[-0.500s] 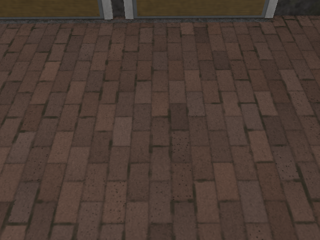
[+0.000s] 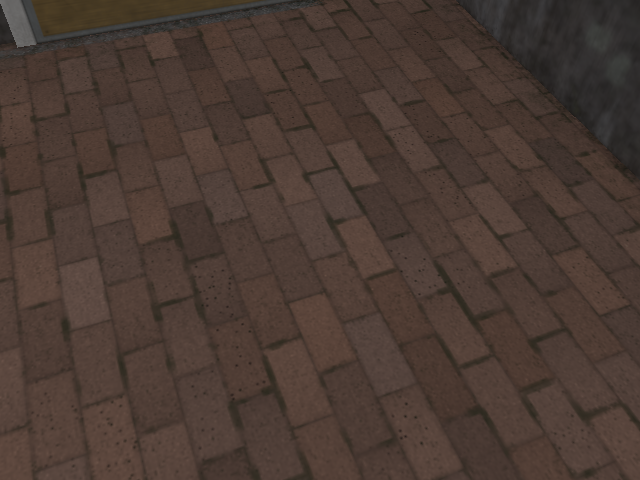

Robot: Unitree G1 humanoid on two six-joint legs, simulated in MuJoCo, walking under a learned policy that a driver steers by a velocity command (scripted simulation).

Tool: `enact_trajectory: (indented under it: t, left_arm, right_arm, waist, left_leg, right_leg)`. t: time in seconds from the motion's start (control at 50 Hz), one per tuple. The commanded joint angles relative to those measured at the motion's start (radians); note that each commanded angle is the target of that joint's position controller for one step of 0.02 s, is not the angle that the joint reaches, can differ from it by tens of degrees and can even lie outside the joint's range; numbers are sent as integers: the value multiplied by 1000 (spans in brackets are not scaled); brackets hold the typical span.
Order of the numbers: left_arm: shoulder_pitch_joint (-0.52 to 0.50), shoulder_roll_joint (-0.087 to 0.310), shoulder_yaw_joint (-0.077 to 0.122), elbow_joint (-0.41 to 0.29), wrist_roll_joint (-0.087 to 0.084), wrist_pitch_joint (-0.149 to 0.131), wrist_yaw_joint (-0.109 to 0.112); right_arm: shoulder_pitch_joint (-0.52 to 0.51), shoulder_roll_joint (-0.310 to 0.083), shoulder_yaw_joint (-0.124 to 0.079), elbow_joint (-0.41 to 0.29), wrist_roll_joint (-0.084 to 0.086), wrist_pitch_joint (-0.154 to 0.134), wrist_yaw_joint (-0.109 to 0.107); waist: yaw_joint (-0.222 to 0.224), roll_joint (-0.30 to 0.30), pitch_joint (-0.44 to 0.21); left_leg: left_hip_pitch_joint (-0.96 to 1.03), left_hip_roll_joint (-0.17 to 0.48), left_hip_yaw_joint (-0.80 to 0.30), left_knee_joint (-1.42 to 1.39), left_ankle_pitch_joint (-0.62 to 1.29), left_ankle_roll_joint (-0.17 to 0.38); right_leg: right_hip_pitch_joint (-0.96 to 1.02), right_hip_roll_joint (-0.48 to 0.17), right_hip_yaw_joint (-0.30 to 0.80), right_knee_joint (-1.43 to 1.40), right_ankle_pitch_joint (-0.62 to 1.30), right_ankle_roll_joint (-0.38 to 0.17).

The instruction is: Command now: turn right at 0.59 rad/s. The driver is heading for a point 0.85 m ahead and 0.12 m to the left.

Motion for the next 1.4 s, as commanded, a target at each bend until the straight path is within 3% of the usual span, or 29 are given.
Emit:
enact_trajectory:
  t: [0.02,0.08,0.1,0.12,0.14,0.16,0.18,0.26,0.36,0.5,0.54,0.58,0.6,0.62,0.64,0.68,0.7,0.78,0.9,0.98,1.04,1.08,1.1,1.12,1.14,1.16,1.18,1.24,1.4]
  left_arm:
    - [-53,42,0,-102,-10,-18,-11]
    - [35,43,3,-72,-18,-37,-3]
    - [79,66,9,-53,-10,-53,6]
    - [114,141,22,-64,5,-69,16]
    - [165,283,66,-96,3,-67,30]
    - [191,186,46,-76,9,-58,49]
    - [146,130,18,-74,9,-54,59]
    - [89,62,-14,-66,10,-102,53]
    - [178,86,-9,-18,8,-146,45]
    - [253,104,-2,49,9,-155,50]
    - [241,115,-1,62,17,-154,49]
    - [193,124,0,66,12,-153,47]
    - [189,103,-11,59,22,-156,48]
    - [146,63,-29,1,11,-156,48]
    - [149,35,-36,-33,21,-161,44]
    - [92,88,-30,-21,22,-168,31]
    - [72,82,-32,-25,22,-174,26]
    - [94,53,-43,-9,44,-132,17]
    - [-146,34,-64,-73,31,-120,13]
    - [-259,44,-71,-111,14,-131,13]
    - [-156,84,-57,-84,14,-139,25]
    - [93,140,-30,-17,16,-153,51]
    - [238,202,-13,-14,40,-162,72]
    - [230,274,1,-27,65,-156,77]
    - [187,224,2,-31,37,-142,72]
    - [113,129,-19,-36,25,-139,70]
    - [78,76,-32,-25,21,-141,65]
    - [102,64,-37,20,12,-163,64]
    - [197,70,-32,104,5,-188,42]
  right_arm:
    - [-14,-170,-58,-52,-6,-4,7]
    - [-13,-183,-67,-21,4,14,13]
    - [43,-171,-69,5,-1,21,17]
    - [69,-91,-49,-10,-11,31,29]
    - [-42,-107,-41,-97,-4,35,22]
    - [-130,-131,-48,-96,-9,28,23]
    - [-149,-146,-51,-91,-3,16,38]
    - [-16,-123,-50,20,-15,2,78]
    - [-84,-96,-38,29,2,-2,88]
    - [-150,-113,-37,-5,14,-8,94]
    - [-138,-106,-35,-11,18,-10,99]
    - [-13,-110,-41,24,10,-18,92]
    - [127,-145,-60,65,-4,-32,85]
    - [290,-260,-90,81,-19,-42,72]
    - [318,-319,-100,88,5,-49,72]
    - [205,-225,-82,73,27,-41,71]
    - [164,-201,-73,66,27,-41,69]
    - [146,-173,-59,87,37,-68,63]
    - [230,-182,-63,144,41,-64,56]
    - [268,-201,-70,164,34,-55,40]
    - [199,-230,-78,151,28,-52,34]
    - [164,-242,-81,147,31,-56,46]
    - [179,-176,-63,122,36,-61,54]
    - [312,-64,-41,103,61,-55,50]
    - [305,-164,-51,118,26,-42,44]
    - [213,-184,-57,121,13,-33,49]
    - [149,-174,-55,113,9,-30,60]
    - [132,-140,-50,114,-5,1,88]
    - [-82,-86,-25,47,-2,7,111]
  waist:
    - [-12,234,-82]
    - [35,188,-83]
    - [43,79,-91]
    - [43,-196,-94]
    - [108,-319,-95]
    - [142,-198,-48]
    - [106,-176,18]
    - [28,-88,-9]
    - [62,-94,22]
    - [88,-62,88]
    - [77,-56,109]
    - [-2,-15,59]
    - [-57,50,-30]
    - [-124,235,-141]
    - [-87,372,-147]
    - [-40,104,-49]
    - [-18,38,-36]
    - [32,70,-20]
    - [-31,86,28]
    - [-68,97,26]
    - [-4,99,-2]
    - [111,63,-131]
    - [159,-12,-262]
    - [71,-238,-371]
    - [67,-183,-347]
    - [53,-62,-184]
    - [47,-5,-97]
    - [14,-77,-28]
    - [26,-46,30]
  left_leg:
    - [99,223,-158,-129,151,167]
    - [8,209,-96,-21,100,106]
    - [-71,175,-35,88,5,48]
    - [-292,80,58,364,-336,-24]
    - [-464,-59,-51,493,-448,-47]
    - [-504,-18,-157,588,-356,-36]
    - [-513,-7,-160,583,-247,-33]
    - [-368,-10,-115,538,-48,-52]
    - [-385,-3,-103,355,33,-50]
    - [-321,-1,-112,169,-36,37]
    - [-259,-18,-85,126,-71,74]
    - [-18,-88,-27,31,-47,107]
    - [192,-109,-70,15,-44,122]
    - [410,118,-451,-120,-286,210]
    - [524,270,-908,-284,-293,290]
    - [397,230,-723,-249,-172,279]
    - [324,183,-629,-254,-75,253]
    - [192,83,-449,-285,255,226]
    - [191,21,-398,-283,404,199]
    - [254,48,-452,-237,498,179]
    - [240,52,-472,-152,632,131]
    - [185,-21,-428,151,730,86]
    - [56,-72,-383,416,450,74]
    - [-241,-217,-273,710,-336,48]
    - [-346,-160,-259,819,-293,56]
    - [-355,-107,-249,817,-180,54]
    - [-332,-76,-236,768,-113,47]
    - [-264,-31,-217,691,-83,28]
    - [-393,-22,-206,448,144,8]
  right_leg:
    - [44,-17,-45,-210,-48,-34]
    - [241,15,-96,-487,122,-77]
    - [351,13,-29,-609,200,-82]
    - [461,-234,338,-755,65,-133]
    - [414,-427,672,-802,14,-309]
    - [399,-381,637,-852,-235,-342]
    - [336,-338,556,-875,-324,-312]
    - [316,-188,322,-883,-29,-236]
    - [376,-212,266,-917,35,-252]
    - [423,-300,208,-912,11,-263]
    - [411,-302,173,-885,47,-254]
    - [331,-251,68,-715,333,-212]
    - [252,-193,-16,-481,562,-174]
    - [23,-90,-127,-109,456,-99]
    - [-259,65,-48,108,-35,-65]
    - [-324,-55,62,222,109,-80]
    - [-288,-82,62,173,164,-77]
    - [-213,-94,18,84,200,-23]
    - [-246,-69,-13,-227,415,4]
    - [-186,-42,-3,-381,485,-18]
    - [35,-7,11,-472,412,-58]
    - [363,-1,12,-533,368,-98]
    - [585,-204,207,-550,150,-139]
    - [813,-491,664,-620,92,-243]
    - [727,-482,845,-710,-42,-284]
    - [570,-428,663,-738,-66,-256]
    - [453,-369,496,-755,32,-228]
    - [309,-286,242,-810,294,-187]
    - [343,-254,-10,-883,503,-204]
